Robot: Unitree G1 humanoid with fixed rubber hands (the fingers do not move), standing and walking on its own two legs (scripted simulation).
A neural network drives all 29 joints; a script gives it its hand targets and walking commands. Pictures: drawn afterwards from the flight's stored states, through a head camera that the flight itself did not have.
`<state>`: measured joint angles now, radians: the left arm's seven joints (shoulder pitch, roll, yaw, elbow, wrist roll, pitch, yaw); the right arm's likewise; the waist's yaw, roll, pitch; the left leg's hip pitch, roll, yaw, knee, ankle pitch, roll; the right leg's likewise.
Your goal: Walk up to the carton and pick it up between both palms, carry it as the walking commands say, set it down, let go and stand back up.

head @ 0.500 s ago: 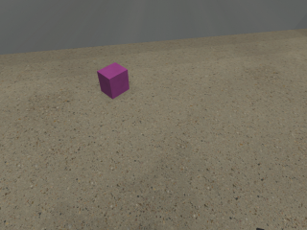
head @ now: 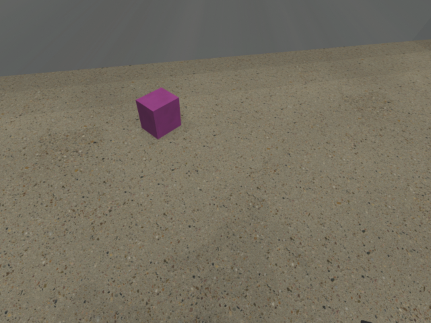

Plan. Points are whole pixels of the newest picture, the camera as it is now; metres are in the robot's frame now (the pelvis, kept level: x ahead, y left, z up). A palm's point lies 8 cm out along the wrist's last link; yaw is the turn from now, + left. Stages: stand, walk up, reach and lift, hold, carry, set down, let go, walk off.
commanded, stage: stand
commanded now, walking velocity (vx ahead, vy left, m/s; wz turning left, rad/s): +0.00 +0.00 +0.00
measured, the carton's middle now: (159, 113) +1.58 +0.36 -0.66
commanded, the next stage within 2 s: walk up in 0.06 s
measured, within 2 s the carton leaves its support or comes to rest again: neither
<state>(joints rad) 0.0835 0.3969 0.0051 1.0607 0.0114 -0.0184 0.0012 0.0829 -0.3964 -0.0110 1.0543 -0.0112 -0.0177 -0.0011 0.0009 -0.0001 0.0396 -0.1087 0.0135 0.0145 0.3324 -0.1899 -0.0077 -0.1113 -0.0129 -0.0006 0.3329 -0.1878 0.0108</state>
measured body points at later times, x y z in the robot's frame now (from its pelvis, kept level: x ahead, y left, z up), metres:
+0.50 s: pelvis +0.05 +0.04 -0.01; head +0.04 +0.05 +0.44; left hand +0.08 +0.42 -0.10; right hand +0.21 -0.30 -0.08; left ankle +0.10 +0.18 -0.74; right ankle +0.00 -0.13 -0.75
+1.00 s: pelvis +0.25 +0.06 -0.02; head +0.26 +0.04 +0.43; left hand +0.35 +0.42 -0.07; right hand +0.38 -0.28 -0.12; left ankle +0.16 +0.18 -0.69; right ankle +0.34 -0.04 -0.75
